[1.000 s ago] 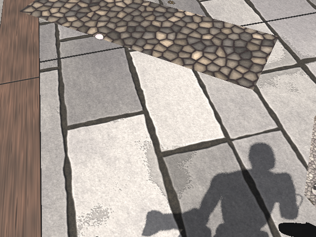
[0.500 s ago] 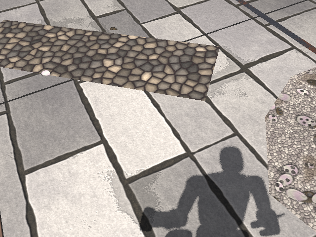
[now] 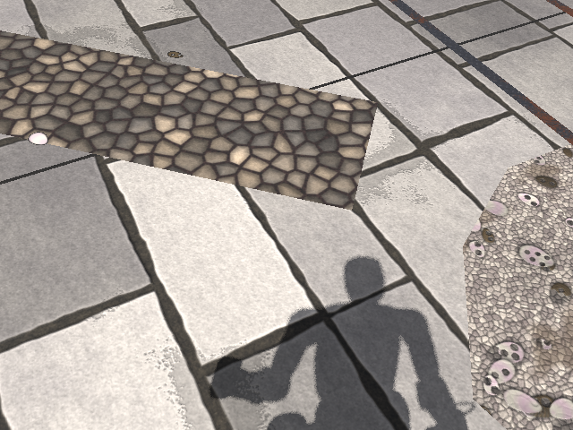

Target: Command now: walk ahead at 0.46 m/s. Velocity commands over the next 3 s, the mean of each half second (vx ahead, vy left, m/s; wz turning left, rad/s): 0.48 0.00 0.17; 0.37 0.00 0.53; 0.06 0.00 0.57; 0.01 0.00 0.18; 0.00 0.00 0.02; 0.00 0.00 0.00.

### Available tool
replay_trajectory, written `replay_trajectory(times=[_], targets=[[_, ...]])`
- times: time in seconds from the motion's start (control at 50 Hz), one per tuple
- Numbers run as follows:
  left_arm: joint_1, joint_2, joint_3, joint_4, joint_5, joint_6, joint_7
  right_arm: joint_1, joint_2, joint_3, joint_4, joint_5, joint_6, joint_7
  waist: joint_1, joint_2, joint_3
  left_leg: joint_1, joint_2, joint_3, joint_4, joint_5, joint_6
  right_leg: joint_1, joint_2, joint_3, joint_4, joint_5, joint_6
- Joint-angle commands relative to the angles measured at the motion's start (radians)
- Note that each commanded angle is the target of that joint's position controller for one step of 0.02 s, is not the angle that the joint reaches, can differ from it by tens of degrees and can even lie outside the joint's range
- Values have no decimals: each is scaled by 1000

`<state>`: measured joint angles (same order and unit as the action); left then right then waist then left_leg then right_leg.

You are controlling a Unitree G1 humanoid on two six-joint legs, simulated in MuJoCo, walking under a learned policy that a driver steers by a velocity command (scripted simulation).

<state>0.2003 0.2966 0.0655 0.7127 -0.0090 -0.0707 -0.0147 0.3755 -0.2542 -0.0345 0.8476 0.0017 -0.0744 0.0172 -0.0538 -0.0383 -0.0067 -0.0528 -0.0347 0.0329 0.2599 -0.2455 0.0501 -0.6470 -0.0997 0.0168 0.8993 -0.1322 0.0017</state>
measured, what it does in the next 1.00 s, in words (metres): walks ahead, turning left: right foot, then left foot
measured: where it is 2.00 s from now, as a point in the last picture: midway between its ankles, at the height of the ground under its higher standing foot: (256, 390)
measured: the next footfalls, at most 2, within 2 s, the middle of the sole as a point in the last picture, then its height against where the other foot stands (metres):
right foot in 0.22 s outside the picture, level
left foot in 0.78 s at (219, 404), level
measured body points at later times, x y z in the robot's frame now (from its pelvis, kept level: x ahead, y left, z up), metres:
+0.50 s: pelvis +0.27 -0.06 +0.00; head +0.29 -0.07 +0.45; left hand +0.31 +0.22 -0.12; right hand +0.43 -0.33 -0.11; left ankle +0.35 +0.12 -0.66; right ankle +0.27 -0.15 -0.75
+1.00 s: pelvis +0.50 +0.04 -0.01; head +0.56 +0.07 +0.44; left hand +0.56 +0.36 -0.11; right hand +0.74 -0.18 -0.10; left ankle +0.53 +0.12 -0.75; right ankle +0.60 -0.12 -0.67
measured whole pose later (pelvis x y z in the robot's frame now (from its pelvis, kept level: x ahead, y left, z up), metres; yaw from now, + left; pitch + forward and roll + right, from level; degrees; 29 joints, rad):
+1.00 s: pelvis +0.50 +0.04 -0.01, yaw +24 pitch +3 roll -1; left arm 0.09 0.32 0.05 0.72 0.01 -0.06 0.03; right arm 0.21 -0.31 -0.08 0.65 0.00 -0.02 0.01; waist -0.02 -0.02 0.09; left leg -0.35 -0.10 -0.04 0.44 -0.13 0.10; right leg -0.61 -0.06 0.08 1.09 -0.39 0.07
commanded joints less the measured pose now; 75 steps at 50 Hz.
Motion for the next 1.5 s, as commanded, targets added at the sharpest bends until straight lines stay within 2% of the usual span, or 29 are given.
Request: replay_trajectory(times=[0.02, 0.16, 0.22, 0.24, 0.26, 0.28, 0.32, 0.34, 0.44, 0.56, 0.66, 0.72, 0.76, 0.78, 0.8, 0.82, 0.84, 0.88, 0.92, 1.02, 1.16, 1.22, 1.24, 1.26, 1.28, 1.3, 1.34, 1.4, 1.5], targets=[[-147, 9, -11, -106, -3, -22, -9, -26, -186, -44, -61, 7, -11, -15, -14, 116, 74, -34, 213, -117, -133, 284, 143, -33, 16, -26, -196, 150, 16], [-225, 58, -1, -146, -13, -31, -40, 32, -215, -59, -23, 26, 9, -23, 10, 129, 84, 108, 298, -116, -49, 437, 111, 66, 62, -22, -378, 115, -54], [110, 156, 51, -64, -5, -25, -16, 18, -199, -48, -32, 13, 22, -29, 191, 125, -154, -36, 212, -60, 395, 690, 48, 605, 72, -24, -373, 82, -137], [241, 263, 73, -48, 26, -21, -5, 115, -84, -13, -68, -2, 11, -24, 174, -87, -344, -409, 85, -23, 807, 249, -12, 1029, -215, 367, -359, -17, -260], [266, 213, 58, -37, 17, -19, -8, 144, -69, -3, -50, 17, -8, -18, 170, -232, -471, -577, -14, -150, 1018, -322, -27, 1101, -331, 727, -547, -210, -328], [204, 150, 37, -38, 9, -19, -7, 44, -179, -36, -71, 48, -18, -14, 181, -137, -286, -680, 45, -190, 1089, -283, -18, 962, -295, 614, -594, -305, -269], [76, 93, 18, -32, 9, -22, -6, -70, -172, -38, -104, 40, -16, -16, 116, -33, -71, -659, 134, -135, 1006, -121, -15, 659, -220, 358, -655, -190, -215], [29, 66, 12, -31, 15, -33, -8, -54, -164, -46, -96, 29, -2, -20, 76, -55, -37, -602, 167, -144, 956, -66, -19, 563, -181, 268, -689, -125, -199], [-17, 75, 25, 18, 26, -66, -6, -40, -105, -47, -91, 26, 52, -30, 25, -32, 40, -585, 185, -163, 874, 74, -53, 427, -154, 41, -799, 38, -204], [31, 115, 35, 58, 22, -50, 19, -210, -73, -35, -143, 18, 31, 2, 85, 9, 84, -626, 162, -91, 548, 340, -52, 529, -130, -138, -804, 147, -173], [116, 151, 49, 98, 1, -10, 23, -354, -60, -23, -228, 20, 29, 35, 142, 22, 129, -705, 146, -20, 401, 247, -12, 728, -190, -186, -737, 247, -164], [84, 188, 59, 91, -10, 16, 32, -319, -95, -41, -257, 17, 33, 47, 89, -26, 73, -585, 68, 62, 373, 102, 35, 782, -191, -229, -569, 697, -129], [48, 195, 58, 75, -20, 32, 42, -84, -177, -88, -211, 12, 33, 36, -44, -34, -67, -266, -30, 97, 302, 147, 86, 709, -140, -256, -223, 906, -79], [53, 165, 45, 61, -12, 22, 43, 40, -248, -118, -187, 8, 40, 14, -106, 39, -152, 20, 27, -28, 249, 375, 133, 500, -86, -257, 57, 624, -15], [171, 12, -2, 7, 39, -1, 28, -8, -369, -130, -204, -8, 38, 1, 38, 329, -260, 409, 335, -541, 284, 694, 338, 24, 123, -193, 458, -470, 66], [130, 105, 4, 23, 18, -29, 15, 27, -310, -114, -251, -10, 31, 8, -47, 176, -488, 465, 419, -751, 201, 714, 422, -5, 150, 61, 593, -561, 62], [22, 143, 16, -11, -20, -36, 12, -21, -257, -98, -252, -9, 27, 13, -59, 115, -378, 385, 377, -583, 184, 771, 368, -57, 96, 93, 572, -476, 41], [-19, 127, 13, -15, 7, -31, 32, -128, -191, -83, -253, 22, 29, 5, 12, 25, -151, 98, 280, -404, 144, 676, 277, -59, 29, 63, 405, -341, 38], [13, 140, 22, -16, 13, 0, 38, -189, -182, -76, -278, -3, 37, -4, 73, 56, -105, -103, 239, -350, 87, 689, 262, 63, 21, 65, 332, -287, 47], [-2, 83, 2, -20, 24, 29, 49, -193, -222, -90, -266, 6, 56, -31, 83, 98, -140, -190, 178, -276, 110, 733, 227, 116, 66, 48, 66, -155, 99], [-133, 100, 6, -61, 10, 34, 33, -194, -213, -86, -274, 9, 101, -48, 39, 176, -117, -172, 153, -407, 170, 392, 163, 175, 126, 82, -199, -97, 91], [-88, 113, 20, -58, 8, 15, 25, -233, -198, -79, -291, 19, 106, -50, 78, 207, -105, -138, 127, -479, 245, 354, 119, 279, 130, 79, -428, -25, 51], [-57, 132, 28, -51, 15, 8, 26, -232, -176, -73, -298, 19, 106, -52, 88, 188, -107, -182, 88, -466, 296, 265, 80, 385, 74, 100, -523, 116, 21], [-39, 200, 43, -63, 31, 10, 34, -179, -119, -57, -305, 1, 105, -51, 55, 18, -156, -284, 4, -358, 483, -32, 24, 533, -141, 271, -524, 344, -60], [-27, 241, 54, -40, 59, 25, 34, -125, -127, -59, -328, 8, 100, -49, 8, -264, -131, -515, -132, -205, 663, -459, -37, 615, -315, 525, -541, 566, -255], [-28, 183, 44, -58, 44, 27, 33, -93, -217, -82, -303, -2, 94, -46, 30, -204, -145, -568, -57, -202, 878, -450, -82, 618, -352, 559, -541, 538, -315], [-79, 110, 25, -77, 30, 36, 39, -124, -240, -100, -265, 18, 116, -49, 33, -66, -104, -574, -14, -175, 982, -313, -118, 565, -218, 322, -510, 419, -229], [-100, 119, 26, -73, 24, 57, 51, -167, -162, -79, -288, 24, 137, -43, 44, -98, -56, -545, 11, -101, 913, -205, -143, 499, -139, 164, -551, 342, -201], [-82, 159, 43, -57, 18, 75, 48, -225, -113, -54, -321, 11, 128, -31, 81, -153, -115, -388, 36, -48, 617, -195, -130, 525, -165, 99, -546, 378, -230]])
Over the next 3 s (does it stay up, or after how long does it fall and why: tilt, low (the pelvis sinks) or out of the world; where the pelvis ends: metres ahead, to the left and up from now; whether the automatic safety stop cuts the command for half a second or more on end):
stays up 0.59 0.05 -0.01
